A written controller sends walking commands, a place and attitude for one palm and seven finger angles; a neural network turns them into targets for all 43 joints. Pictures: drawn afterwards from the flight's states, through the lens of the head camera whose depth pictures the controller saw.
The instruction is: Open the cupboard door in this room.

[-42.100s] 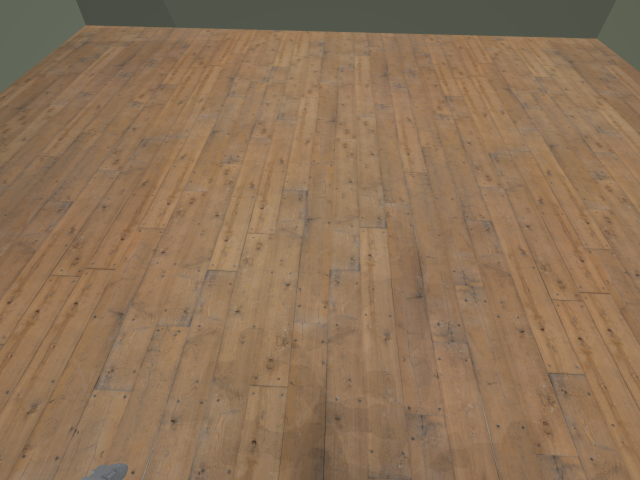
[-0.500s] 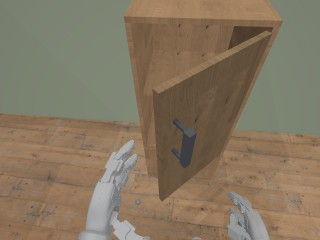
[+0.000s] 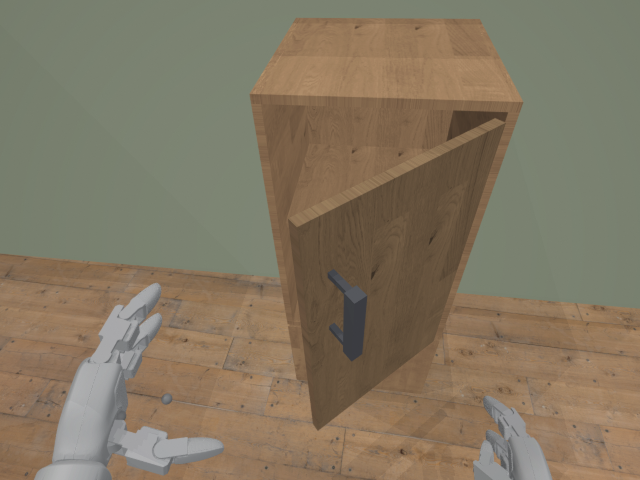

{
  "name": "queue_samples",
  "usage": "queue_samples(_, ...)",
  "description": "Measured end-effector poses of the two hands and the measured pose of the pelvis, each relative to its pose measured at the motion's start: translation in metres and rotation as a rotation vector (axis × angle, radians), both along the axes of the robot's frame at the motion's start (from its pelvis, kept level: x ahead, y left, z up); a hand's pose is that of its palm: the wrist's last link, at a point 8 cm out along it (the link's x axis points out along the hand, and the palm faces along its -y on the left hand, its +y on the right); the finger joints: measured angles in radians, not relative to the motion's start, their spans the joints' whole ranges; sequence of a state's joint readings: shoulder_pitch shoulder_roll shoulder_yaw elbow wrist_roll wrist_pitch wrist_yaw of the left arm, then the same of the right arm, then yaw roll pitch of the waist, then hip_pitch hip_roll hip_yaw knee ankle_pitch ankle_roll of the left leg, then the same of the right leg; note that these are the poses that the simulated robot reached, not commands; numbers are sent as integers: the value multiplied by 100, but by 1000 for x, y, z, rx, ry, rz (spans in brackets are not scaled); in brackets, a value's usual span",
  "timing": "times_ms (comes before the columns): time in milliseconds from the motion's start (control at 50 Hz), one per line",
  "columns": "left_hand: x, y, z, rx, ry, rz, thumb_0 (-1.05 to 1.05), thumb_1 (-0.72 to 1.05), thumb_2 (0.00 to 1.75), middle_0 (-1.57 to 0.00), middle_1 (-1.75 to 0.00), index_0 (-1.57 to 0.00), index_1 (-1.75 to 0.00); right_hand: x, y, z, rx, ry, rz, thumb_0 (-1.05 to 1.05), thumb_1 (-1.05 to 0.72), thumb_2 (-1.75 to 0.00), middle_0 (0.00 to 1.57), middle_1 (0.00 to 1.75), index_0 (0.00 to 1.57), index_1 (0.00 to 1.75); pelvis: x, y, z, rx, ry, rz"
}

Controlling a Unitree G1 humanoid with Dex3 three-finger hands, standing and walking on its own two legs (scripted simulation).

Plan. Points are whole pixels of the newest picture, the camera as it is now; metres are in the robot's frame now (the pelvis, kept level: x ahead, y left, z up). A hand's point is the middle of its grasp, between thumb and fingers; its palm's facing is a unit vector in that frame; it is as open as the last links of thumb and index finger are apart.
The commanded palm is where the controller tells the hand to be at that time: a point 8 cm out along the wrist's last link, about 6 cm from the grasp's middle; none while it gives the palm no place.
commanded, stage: draw the hand back to the body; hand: left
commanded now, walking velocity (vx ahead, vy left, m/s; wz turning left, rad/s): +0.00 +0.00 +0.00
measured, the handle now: (344, 316) +0.33 +0.00 +0.03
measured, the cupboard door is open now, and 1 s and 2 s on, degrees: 44 44 44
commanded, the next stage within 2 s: step back with the hand held close in 0.88 s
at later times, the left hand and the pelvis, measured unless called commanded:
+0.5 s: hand (47, 325) +0.20 +0.27 +0.19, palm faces +0.44 -0.81 -0.40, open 9.1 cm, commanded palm +0.15 +0.31 +0.20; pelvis +0.02 +0.01 +0.03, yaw +0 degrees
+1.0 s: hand (40, 327) +0.20 +0.27 +0.19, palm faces +0.44 -0.81 -0.38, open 7.4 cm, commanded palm +0.15 +0.31 +0.20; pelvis +0.01 +0.01 +0.03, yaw -1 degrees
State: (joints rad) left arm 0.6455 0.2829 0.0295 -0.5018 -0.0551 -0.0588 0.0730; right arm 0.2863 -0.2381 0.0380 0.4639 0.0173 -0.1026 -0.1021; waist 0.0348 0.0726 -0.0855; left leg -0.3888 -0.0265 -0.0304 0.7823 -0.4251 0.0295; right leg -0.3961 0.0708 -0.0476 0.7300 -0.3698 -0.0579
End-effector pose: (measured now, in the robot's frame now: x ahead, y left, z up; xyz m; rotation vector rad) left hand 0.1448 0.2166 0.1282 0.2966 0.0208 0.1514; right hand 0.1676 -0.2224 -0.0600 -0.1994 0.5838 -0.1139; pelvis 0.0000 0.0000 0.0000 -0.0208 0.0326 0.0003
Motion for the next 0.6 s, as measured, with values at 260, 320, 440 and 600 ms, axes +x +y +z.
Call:
queue_samples(260,6,44,38,107,-78,147,0,18,59,-18,-30,-18,-30,20,19,10,10,20,55,1,-91,-90,20,30,20,30,9,6,20,9,-71,3)
queue_samples(320,8,54,49,127,-111,172,0,29,63,-19,-30,-18,-30,26,22,13,13,17,66,1,-90,-90,20,30,20,30,12,7,23,10,-81,1)
queue_samples(440,12,75,67,165,-169,223,0,49,72,-19,-30,-19,-30,34,25,19,11,21,75,1,-90,-90,20,30,20,30,16,10,26,10,-94,-4)
queue_samples(600,15,96,85,197,-231,284,1,75,84,-20,-30,-20,-30,34,22,20,4,47,73,1,-90,-90,20,30,20,30,17,12,29,10,-103,-7)
